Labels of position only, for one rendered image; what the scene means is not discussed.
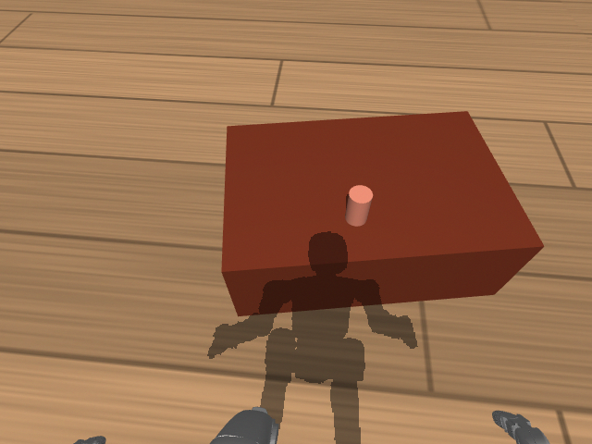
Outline right robot hand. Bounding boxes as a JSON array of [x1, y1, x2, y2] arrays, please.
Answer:
[[492, 411, 550, 444]]

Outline can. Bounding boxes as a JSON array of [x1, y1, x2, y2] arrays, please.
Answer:
[[345, 185, 373, 227]]

